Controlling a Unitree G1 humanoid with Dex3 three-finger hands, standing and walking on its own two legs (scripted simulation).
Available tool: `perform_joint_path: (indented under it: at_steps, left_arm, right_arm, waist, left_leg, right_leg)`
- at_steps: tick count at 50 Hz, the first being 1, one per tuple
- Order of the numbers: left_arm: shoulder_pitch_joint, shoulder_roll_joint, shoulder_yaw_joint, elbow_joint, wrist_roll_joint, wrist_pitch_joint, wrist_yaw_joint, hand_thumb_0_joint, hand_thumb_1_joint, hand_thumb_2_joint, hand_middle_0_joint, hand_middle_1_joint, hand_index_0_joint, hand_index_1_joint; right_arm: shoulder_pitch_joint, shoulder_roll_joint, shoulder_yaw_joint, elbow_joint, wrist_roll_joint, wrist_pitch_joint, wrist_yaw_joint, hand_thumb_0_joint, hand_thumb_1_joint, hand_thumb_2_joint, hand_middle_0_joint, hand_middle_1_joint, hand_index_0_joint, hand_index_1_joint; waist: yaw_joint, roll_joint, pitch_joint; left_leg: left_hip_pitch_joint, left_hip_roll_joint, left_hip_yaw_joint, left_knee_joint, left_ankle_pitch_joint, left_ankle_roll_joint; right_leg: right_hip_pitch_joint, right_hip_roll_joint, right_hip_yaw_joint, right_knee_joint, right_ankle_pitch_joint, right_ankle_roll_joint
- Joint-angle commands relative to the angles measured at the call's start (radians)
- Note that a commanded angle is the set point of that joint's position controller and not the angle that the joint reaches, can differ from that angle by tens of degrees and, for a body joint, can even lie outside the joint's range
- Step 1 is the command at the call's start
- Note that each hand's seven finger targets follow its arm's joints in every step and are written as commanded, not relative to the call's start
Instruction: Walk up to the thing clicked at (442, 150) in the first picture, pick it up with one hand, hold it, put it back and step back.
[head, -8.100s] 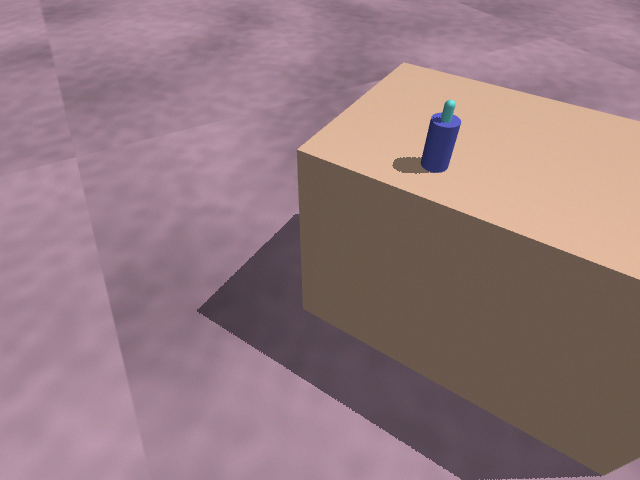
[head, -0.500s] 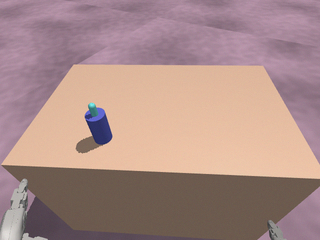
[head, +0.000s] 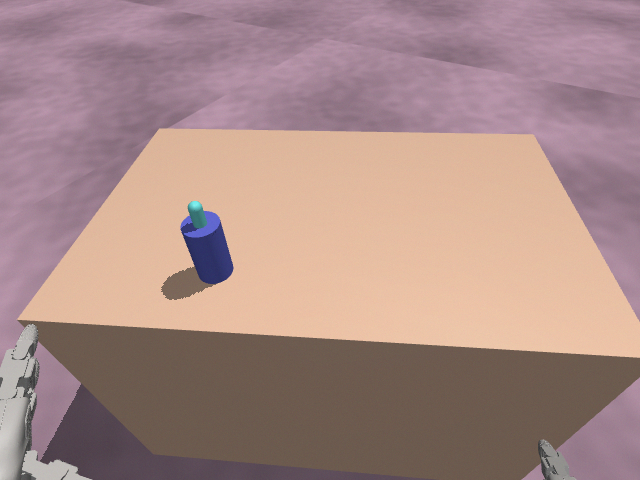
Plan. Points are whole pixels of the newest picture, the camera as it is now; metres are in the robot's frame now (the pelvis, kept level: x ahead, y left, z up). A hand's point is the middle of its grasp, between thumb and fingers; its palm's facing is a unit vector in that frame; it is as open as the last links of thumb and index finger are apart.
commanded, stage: rise first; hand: left
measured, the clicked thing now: (205, 239) +0.51 +0.24 +0.00
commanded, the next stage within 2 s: go down in 0.22 s
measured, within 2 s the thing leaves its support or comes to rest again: neither
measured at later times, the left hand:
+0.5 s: hand (66, 407) +0.20 +0.28 +0.08, palm faces +0.35 -0.85 -0.39, open 17.6 cm
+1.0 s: hand (46, 305) +0.30 +0.35 +0.10, palm faces +0.22 -0.97 -0.09, open 17.6 cm
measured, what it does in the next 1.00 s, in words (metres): stands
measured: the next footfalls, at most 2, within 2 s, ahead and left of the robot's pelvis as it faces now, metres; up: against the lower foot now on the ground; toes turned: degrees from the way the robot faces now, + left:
none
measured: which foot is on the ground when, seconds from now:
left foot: down 0.00-1.00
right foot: down 0.00-1.00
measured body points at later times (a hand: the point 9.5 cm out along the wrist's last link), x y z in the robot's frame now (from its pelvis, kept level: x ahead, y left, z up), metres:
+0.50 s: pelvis +0.00 +0.01 +0.00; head +0.00 -0.01 +0.45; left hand +0.17 +0.32 +0.10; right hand +0.17 -0.25 -0.10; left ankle +0.02 +0.13 -0.74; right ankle -0.02 -0.11 -0.74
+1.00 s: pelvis +0.01 +0.02 -0.01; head +0.01 +0.02 +0.44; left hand +0.28 +0.40 +0.11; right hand +0.15 -0.25 -0.10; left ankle +0.02 +0.13 -0.74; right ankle -0.02 -0.11 -0.74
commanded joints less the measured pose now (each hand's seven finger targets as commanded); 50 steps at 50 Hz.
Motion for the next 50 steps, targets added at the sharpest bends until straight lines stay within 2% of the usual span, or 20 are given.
perform_joint_path:
  at_steps: [1, 4, 5, 7, 9, 11, 16, 17, 18, 20, 22, 27, 30, 36, 39, 42, 45, 46, 48, 50]
  left_arm:
    - [-0.059, 0.206, 0.120, -0.188, -0.011, -0.074, 0.019, 0.000, -0.587, 0.054, -0.045, -0.048, -0.035, -0.059]
    - [-0.077, 0.211, 0.128, -0.231, -0.013, -0.086, 0.017, 0.000, -0.599, 0.061, -0.049, -0.050, -0.038, -0.063]
    - [-0.049, 0.188, 0.108, -0.216, -0.010, -0.085, 0.015, 0.000, -0.603, 0.066, -0.050, -0.055, -0.038, -0.068]
    - [-0.074, 0.214, 0.130, -0.263, -0.011, -0.096, 0.020, 0.000, -0.611, 0.070, -0.053, -0.057, -0.039, -0.071]
    - [-0.054, 0.209, 0.129, -0.265, -0.011, -0.100, 0.019, 0.000, -0.602, 0.068, -0.050, -0.055, -0.039, -0.067]
    - [-0.045, 0.221, 0.144, -0.250, -0.009, -0.099, 0.022, 0.000, -0.609, 0.076, -0.053, -0.061, -0.041, -0.075]
    - [-0.053, 0.205, 0.133, -0.288, -0.010, -0.109, 0.021, 0.000, -0.611, 0.086, -0.051, -0.057, -0.036, -0.074]
    - [-0.039, 0.216, 0.149, -0.254, -0.008, -0.106, 0.023, 0.000, -0.611, 0.006, -0.058, -0.055, -0.068, -0.050]
    - [-0.126, 0.084, 0.065, -0.335, -0.020, -0.140, -0.008, 0.000, -0.611, 0.038, -0.062, -0.067, -0.061, -0.073]
    - [-0.068, 0.182, 0.177, -0.249, -0.033, -0.138, -0.017, 0.000, -0.611, 0.042, -0.072, -0.081, -0.069, -0.090]
    - [-0.107, 0.192, 0.165, -0.252, -0.029, -0.140, -0.036, 0.000, -0.611, 0.047, -0.065, -0.081, -0.067, -0.085]
    - [-0.243, 0.278, 0.255, -0.191, -0.057, -0.143, -0.049, 0.000, -0.599, 0.069, -0.053, -0.075, -0.053, -0.080]
    - [-0.396, 0.260, 0.230, -0.136, -0.105, -0.146, -0.096, 0.000, -0.597, 0.084, -0.049, -0.074, -0.047, -0.081]
    - [-0.574, 0.389, 0.254, 0.111, -0.166, -0.106, -0.274, 0.000, -0.567, 0.076, -0.037, -0.054, -0.037, -0.058]
    - [-0.692, 0.499, 0.333, 0.186, -0.217, -0.089, -0.347, 0.000, -0.559, 0.074, -0.040, -0.045, -0.037, -0.052]
    - [-0.736, 0.521, 0.365, 0.276, -0.259, -0.072, -0.410, 0.000, -0.563, 0.083, -0.032, -0.057, -0.033, -0.062]
    - [-0.720, 0.484, 0.346, 0.396, -0.279, -0.050, -0.466, 0.000, -0.561, 0.092, -0.030, -0.049, -0.025, -0.058]
    - [-0.725, 0.507, 0.354, 0.409, -0.279, -0.046, -0.478, 0.000, -0.572, 0.080, -0.036, -0.037, -0.028, -0.049]
    - [-0.737, 0.481, 0.324, 0.401, -0.273, -0.038, -0.502, 0.000, -0.577, 0.075, -0.037, -0.027, -0.028, -0.040]
    - [-0.748, 0.512, 0.344, 0.420, -0.267, -0.033, -0.504, 0.000, -0.589, 0.061, -0.041, -0.014, -0.031, -0.029]
  right_arm:
    - [-0.056, -0.132, -0.052, -0.116, 0.003, -0.052, -0.004, 0.000, 0.521, -0.043, 0.052, 0.050, 0.051, 0.050]
    - [-0.074, -0.125, -0.045, -0.126, 0.007, -0.058, 0.000, 0.000, 0.510, -0.048, 0.053, 0.050, 0.051, 0.050]
    - [-0.047, -0.073, -0.002, -0.094, 0.006, -0.055, 0.007, 0.000, 0.510, -0.049, 0.053, 0.050, 0.051, 0.050]
    - [-0.092, -0.176, -0.082, -0.169, 0.003, -0.069, -0.001, 0.000, 0.503, -0.052, 0.053, 0.050, 0.051, 0.050]
    - [-0.086, -0.125, -0.034, -0.173, 0.007, -0.070, 0.005, 0.000, 0.514, -0.051, 0.053, 0.051, 0.051, 0.051]
    - [-0.044, -0.161, -0.077, -0.135, 0.002, -0.070, 0.000, 0.000, 0.507, -0.055, 0.053, 0.051, 0.051, 0.051]
    - [-0.084, -0.108, -0.039, -0.126, 0.003, -0.076, 0.007, 0.000, 0.508, -0.059, 0.053, 0.051, 0.051, 0.051]
    - [-0.067, -0.135, -0.065, -0.127, 0.003, -0.078, 0.003, 0.000, 0.494, -0.052, 0.052, 0.051, 0.051, 0.051]
    - [-0.138, -0.072, -0.003, -0.147, -0.008, -0.087, 0.021, 0.000, 0.494, -0.055, 0.051, 0.050, 0.050, 0.050]
    - [-0.111, -0.149, -0.063, -0.142, -0.010, -0.082, 0.012, 0.000, 0.492, -0.056, 0.051, 0.050, 0.050, 0.050]
    - [-0.087, -0.113, -0.032, -0.146, -0.009, -0.077, 0.020, 0.000, 0.507, -0.051, 0.051, 0.050, 0.050, 0.050]
    - [-0.073, -0.140, -0.069, -0.116, -0.007, -0.059, 0.013, 0.000, 0.517, -0.049, 0.051, 0.049, 0.050, 0.049]
    - [-0.113, -0.080, -0.012, -0.117, 0.007, -0.065, 0.009, 0.000, 0.514, -0.052, 0.051, 0.050, 0.050, 0.049]
    - [-0.158, -0.099, 0.021, -0.086, 0.020, -0.071, -0.027, 0.000, 0.525, -0.050, 0.051, 0.050, 0.050, 0.050]
    - [-0.149, -0.151, -0.003, -0.072, 0.029, -0.072, -0.040, 0.000, 0.522, -0.053, 0.051, 0.050, 0.050, 0.050]
    - [-0.100, -0.168, 0.003, -0.106, 0.032, -0.084, -0.041, 0.000, 0.519, -0.054, 0.050, 0.050, 0.050, 0.050]
    - [-0.096, -0.130, 0.032, -0.079, 0.033, -0.089, -0.039, 0.000, 0.515, -0.057, 0.050, 0.050, 0.050, 0.050]
    - [-0.112, -0.163, 0.007, -0.094, 0.031, -0.094, -0.043, 0.000, 0.506, -0.059, 0.050, 0.050, 0.050, 0.050]
    - [-0.121, -0.099, 0.073, -0.109, 0.028, -0.099, -0.035, 0.000, 0.517, -0.056, 0.050, 0.050, 0.050, 0.050]
    - [-0.148, -0.140, 0.045, -0.139, 0.022, -0.106, -0.045, 0.000, 0.519, -0.056, 0.050, 0.050, 0.049, 0.050]
  waist:
    - [-0.004, -0.002, -0.047]
    - [0.003, 0.015, -0.050]
    - [0.007, 0.015, -0.048]
    - [-0.004, 0.002, -0.096]
    - [0.007, 0.001, -0.092]
    - [0.002, 0.016, -0.096]
    - [0.016, 0.023, -0.062]
    - [0.007, 0.006, -0.070]
    - [-0.001, -0.020, -0.100]
    - [0.004, -0.037, -0.109]
    - [0.000, -0.039, -0.107]
    - [-0.011, 0.022, -0.102]
    - [-0.038, 0.015, -0.103]
    - [-0.058, 0.020, -0.174]
    - [-0.048, 0.059, -0.233]
    - [-0.050, 0.059, -0.285]
    - [-0.034, 0.055, -0.250]
    - [-0.033, 0.044, -0.272]
    - [-0.014, 0.048, -0.270]
    - [-0.013, 0.036, -0.290]
  left_leg:
    - [0.053, -0.016, 0.045, -0.046, 0.108, 0.034]
    - [0.049, -0.014, 0.041, -0.048, 0.097, 0.032]
    - [0.046, -0.011, 0.040, -0.051, 0.096, 0.032]
    - [0.066, -0.003, 0.033, -0.051, 0.111, 0.028]
    - [0.066, -0.005, 0.033, -0.049, 0.132, 0.028]
    - [0.071, -0.003, 0.034, -0.044, 0.152, 0.025]
    - [0.054, -0.006, 0.033, -0.054, 0.118, 0.024]
    - [0.059, -0.003, 0.033, -0.052, 0.126, 0.026]
    - [0.024, -0.003, 0.026, -0.004, 0.110, 0.019]
    - [0.021, -0.007, 0.029, 0.008, 0.121, 0.022]
    - [0.008, -0.012, 0.032, 0.021, 0.113, 0.026]
    - [-0.015, -0.019, 0.033, 0.031, 0.107, 0.018]
    - [-0.026, -0.020, 0.030, 0.044, 0.073, 0.026]
    - [-0.020, -0.024, 0.012, 0.067, 0.118, 0.040]
    - [-0.007, -0.019, 0.005, 0.059, 0.118, 0.035]
    - [0.010, -0.005, -0.006, 0.057, 0.176, 0.025]
    - [-0.012, -0.003, -0.006, 0.066, 0.220, 0.024]
    - [-0.008, -0.004, -0.004, 0.073, 0.242, 0.026]
    - [-0.015, -0.005, 0.001, 0.077, 0.257, 0.029]
    - [-0.012, -0.003, 0.002, 0.081, 0.267, 0.029]
  right_leg:
    - [-0.071, -0.011, -0.008, -0.086, 0.143, 0.006]
    - [-0.076, -0.007, -0.011, -0.083, 0.129, 0.002]
    - [-0.072, -0.004, -0.015, -0.081, 0.126, 0.001]
    - [-0.051, 0.003, -0.019, -0.071, 0.139, -0.003]
    - [-0.040, 0.004, -0.020, -0.071, 0.155, -0.002]
    - [-0.036, 0.005, -0.020, -0.064, 0.177, -0.004]
    - [-0.049, 0.005, -0.020, -0.072, 0.136, -0.005]
    - [-0.048, 0.006, -0.020, -0.070, 0.147, -0.004]
    - [-0.067, 0.012, -0.015, -0.038, 0.125, 0.004]
    - [-0.071, 0.006, -0.012, -0.037, 0.136, 0.007]
    - [-0.079, -0.001, -0.005, -0.035, 0.134, 0.010]
    - [-0.103, -0.006, -0.002, -0.018, 0.140, 0.009]
    - [-0.135, -0.016, 0.006, -0.017, 0.127, 0.014]
    - [-0.136, -0.025, 0.010, 0.001, 0.196, 0.013]
    - [-0.125, -0.016, 0.002, 0.003, 0.178, 0.004]
    - [-0.109, 0.001, -0.011, 0.021, 0.207, -0.006]
    - [-0.137, 0.004, -0.012, 0.031, 0.227, -0.009]
    - [-0.132, 0.003, -0.010, 0.034, 0.250, -0.008]
    - [-0.133, 0.002, -0.009, 0.034, 0.259, -0.008]
    - [-0.126, 0.002, -0.007, 0.033, 0.265, -0.007]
